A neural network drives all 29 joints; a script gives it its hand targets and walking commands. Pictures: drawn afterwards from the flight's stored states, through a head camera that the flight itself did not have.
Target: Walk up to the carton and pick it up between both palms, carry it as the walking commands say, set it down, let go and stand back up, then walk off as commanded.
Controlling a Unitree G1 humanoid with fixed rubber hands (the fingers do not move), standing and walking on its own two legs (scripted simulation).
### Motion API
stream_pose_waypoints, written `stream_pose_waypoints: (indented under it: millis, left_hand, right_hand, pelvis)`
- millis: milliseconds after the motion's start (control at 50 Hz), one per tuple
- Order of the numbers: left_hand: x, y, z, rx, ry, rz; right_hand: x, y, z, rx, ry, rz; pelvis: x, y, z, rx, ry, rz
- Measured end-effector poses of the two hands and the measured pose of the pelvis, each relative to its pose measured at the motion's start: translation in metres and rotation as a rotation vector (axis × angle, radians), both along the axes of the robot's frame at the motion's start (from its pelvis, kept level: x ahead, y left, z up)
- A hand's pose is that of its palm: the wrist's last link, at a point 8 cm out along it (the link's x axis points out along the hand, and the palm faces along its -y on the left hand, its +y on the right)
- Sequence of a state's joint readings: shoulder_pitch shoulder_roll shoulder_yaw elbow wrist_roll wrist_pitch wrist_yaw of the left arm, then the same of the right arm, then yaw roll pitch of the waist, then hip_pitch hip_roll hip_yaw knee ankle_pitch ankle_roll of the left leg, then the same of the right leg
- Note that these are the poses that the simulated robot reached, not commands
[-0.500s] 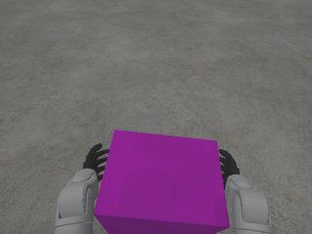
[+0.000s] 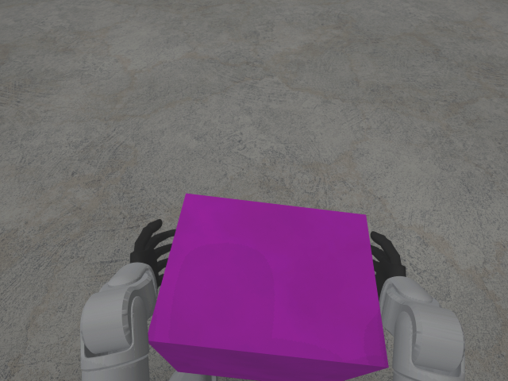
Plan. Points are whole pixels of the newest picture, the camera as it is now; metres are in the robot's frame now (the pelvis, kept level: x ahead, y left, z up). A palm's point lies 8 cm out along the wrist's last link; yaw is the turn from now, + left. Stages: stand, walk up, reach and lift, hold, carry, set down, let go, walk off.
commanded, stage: carry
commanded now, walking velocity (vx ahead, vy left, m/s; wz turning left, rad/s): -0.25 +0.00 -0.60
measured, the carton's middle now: (261, 302) +0.24 +0.00 -0.01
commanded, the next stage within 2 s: none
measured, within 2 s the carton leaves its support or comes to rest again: neither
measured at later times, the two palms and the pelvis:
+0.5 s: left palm (149, 370) +0.13 +0.12 +0.09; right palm out of the picture +0.03 -0.20 +0.09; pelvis -0.17 +0.02 +0.02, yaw -18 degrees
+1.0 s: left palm out of the picture -0.05 +0.11 +0.08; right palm out of the picture -0.23 -0.17 +0.10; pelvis -0.35 +0.09 +0.03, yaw -34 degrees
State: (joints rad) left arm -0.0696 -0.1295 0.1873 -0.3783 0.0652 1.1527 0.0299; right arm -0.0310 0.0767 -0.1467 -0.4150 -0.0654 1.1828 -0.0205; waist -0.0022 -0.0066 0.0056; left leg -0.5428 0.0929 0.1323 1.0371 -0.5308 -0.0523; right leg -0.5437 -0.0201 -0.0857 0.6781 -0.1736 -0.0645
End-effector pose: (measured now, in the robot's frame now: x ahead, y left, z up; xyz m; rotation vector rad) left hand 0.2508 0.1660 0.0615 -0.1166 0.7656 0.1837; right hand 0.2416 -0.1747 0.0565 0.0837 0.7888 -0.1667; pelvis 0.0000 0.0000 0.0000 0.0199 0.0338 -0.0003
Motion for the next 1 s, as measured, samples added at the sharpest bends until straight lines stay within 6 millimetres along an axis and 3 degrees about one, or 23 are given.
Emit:
stream_pose_waypoints:
  millis: [120, 280, 420, 480, 560, 660, 720, 800, 880, 1000]
  left_hand:
    - [-0.027, -0.017, 0.01, 0.008, -0.008, -0.08]
    - [-0.066, -0.017, 0.02, -0.039, -0.042, -0.166]
    - [-0.105, -0.024, 0.028, -0.042, -0.045, -0.211]
    - [-0.119, -0.036, 0.028, -0.017, -0.055, -0.247]
    - [-0.144, -0.067, 0.017, -0.017, -0.061, -0.289]
    - [-0.19, -0.099, 0.002, 0.041, 0.028, -0.424]
    - [-0.212, -0.108, 0.006, 0.028, 0.026, -0.484]
    - [-0.233, -0.108, 0.018, 0.004, -0.037, -0.537]
    - [-0.254, -0.09, 0.017, -0.033, -0.057, -0.553]
    - [-0.297, -0.057, 0.016, -0.079, 0.004, -0.55]
  right_hand:
    - [-0.05, -0.015, 0.012, 0.009, -0.008, -0.083]
    - [-0.121, -0.011, 0.033, -0.022, -0.044, -0.183]
    - [-0.176, -0.014, 0.042, -0.019, -0.048, -0.235]
    - [-0.199, -0.024, 0.037, -0.009, -0.055, -0.256]
    - [-0.241, -0.05, 0.018, -0.015, -0.062, -0.293]
    - [-0.324, -0.068, -0.002, 0.024, 0.03, -0.409]
    - [-0.366, -0.066, 0.004, 0.024, 0.026, -0.481]
    - [-0.402, -0.058, 0.02, -0.004, -0.036, -0.533]
    - [-0.427, -0.037, 0.03, -0.045, -0.055, -0.548]
    - [-0.476, 0.001, 0.04, -0.039, -0.011, -0.593]
  pelvis:
    - [-0.039, 0.004, 0.011, 0.024, 0.032, -0.061]
    - [-0.094, 0.023, 0.019, 0.007, 0.03, -0.161]
    - [-0.135, 0.024, 0.025, -0.075, 0.019, -0.236]
    - [-0.157, 0.018, 0.021, -0.072, 0.03, -0.288]
    - [-0.19, 0.005, 0.005, -0.035, 0.045, -0.348]
    - [-0.233, 0.017, 0.012, -0.016, 0.03, -0.405]
    - [-0.255, 0.025, 0.015, 0.004, 0.03, -0.433]
    - [-0.282, 0.043, 0.015, 0.013, 0.037, -0.473]
    - [-0.308, 0.066, 0.012, 0.018, 0.036, -0.521]
    - [-0.346, 0.092, 0.026, -0.053, 0.024, -0.583]
